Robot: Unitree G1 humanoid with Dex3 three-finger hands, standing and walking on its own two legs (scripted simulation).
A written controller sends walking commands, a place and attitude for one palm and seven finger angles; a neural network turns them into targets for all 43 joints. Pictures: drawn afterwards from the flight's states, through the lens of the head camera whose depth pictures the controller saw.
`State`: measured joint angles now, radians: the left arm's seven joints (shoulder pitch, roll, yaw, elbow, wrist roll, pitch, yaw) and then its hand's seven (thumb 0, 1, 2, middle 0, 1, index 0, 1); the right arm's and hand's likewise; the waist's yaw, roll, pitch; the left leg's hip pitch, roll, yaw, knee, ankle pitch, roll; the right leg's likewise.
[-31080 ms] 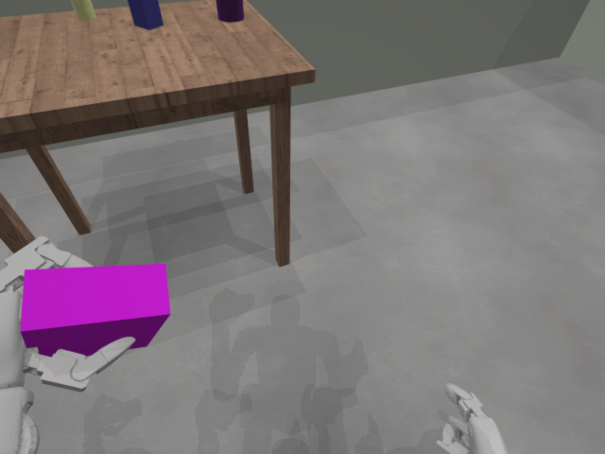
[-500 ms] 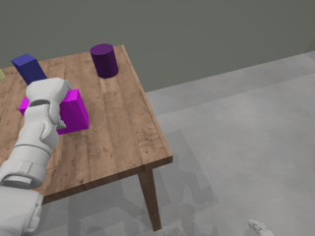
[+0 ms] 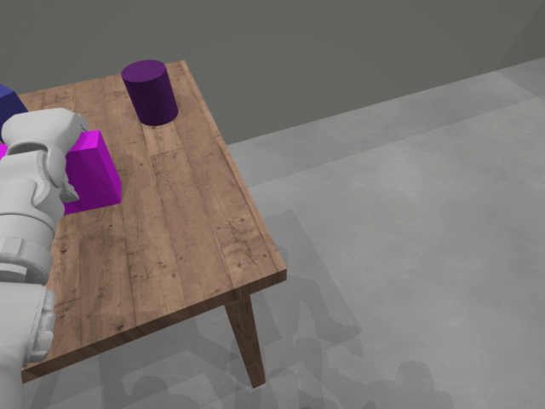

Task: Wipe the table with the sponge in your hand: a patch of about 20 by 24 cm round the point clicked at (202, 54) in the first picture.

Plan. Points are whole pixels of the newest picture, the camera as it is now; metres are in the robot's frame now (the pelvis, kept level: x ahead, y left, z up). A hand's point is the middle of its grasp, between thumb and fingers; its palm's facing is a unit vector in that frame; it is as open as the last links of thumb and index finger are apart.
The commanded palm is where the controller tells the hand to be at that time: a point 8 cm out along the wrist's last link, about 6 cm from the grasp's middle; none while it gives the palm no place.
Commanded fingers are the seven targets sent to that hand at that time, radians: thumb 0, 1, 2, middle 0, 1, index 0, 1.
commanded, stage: wipe forward along the middle lane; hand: left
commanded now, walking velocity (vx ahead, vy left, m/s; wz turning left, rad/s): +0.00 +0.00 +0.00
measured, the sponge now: (69, 184) +0.41 +0.33 +0.11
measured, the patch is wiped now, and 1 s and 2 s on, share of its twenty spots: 1.00 1.00 1.00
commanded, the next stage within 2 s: slide back across to the first lane in 0.12 s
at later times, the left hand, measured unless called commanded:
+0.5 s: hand (58, 151) +0.45 +0.35 +0.14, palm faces -0.08 +0.02 -1.00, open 9.5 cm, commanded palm +0.42 +0.36 +0.20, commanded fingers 0.00 0.10 1.30 -1.20 -1.60 -1.20 -1.60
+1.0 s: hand out of the picture +0.40 +0.42 +0.15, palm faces -0.17 +0.04 -0.98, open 9.6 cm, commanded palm +0.39 +0.41 +0.21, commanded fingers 0.00 0.10 1.30 -1.20 -1.60 -1.20 -1.60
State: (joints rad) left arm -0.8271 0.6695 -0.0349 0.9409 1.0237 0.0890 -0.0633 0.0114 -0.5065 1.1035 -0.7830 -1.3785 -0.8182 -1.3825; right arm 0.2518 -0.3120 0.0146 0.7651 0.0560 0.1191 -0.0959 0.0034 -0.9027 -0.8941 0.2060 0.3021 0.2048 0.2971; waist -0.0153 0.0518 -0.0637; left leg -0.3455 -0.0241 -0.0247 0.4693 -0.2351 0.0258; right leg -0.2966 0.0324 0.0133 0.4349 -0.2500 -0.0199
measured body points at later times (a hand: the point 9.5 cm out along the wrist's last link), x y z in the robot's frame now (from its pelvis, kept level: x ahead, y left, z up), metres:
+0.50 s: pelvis +0.01 +0.01 +0.00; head +0.05 +0.00 +0.45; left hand +0.45 +0.34 +0.20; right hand +0.07 -0.27 -0.13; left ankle +0.00 +0.10 -0.74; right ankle -0.02 -0.11 -0.74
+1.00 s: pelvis +0.02 +0.02 +0.00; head +0.06 +0.01 +0.45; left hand +0.40 +0.41 +0.21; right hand +0.14 -0.26 -0.12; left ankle +0.00 +0.10 -0.74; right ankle -0.02 -0.11 -0.74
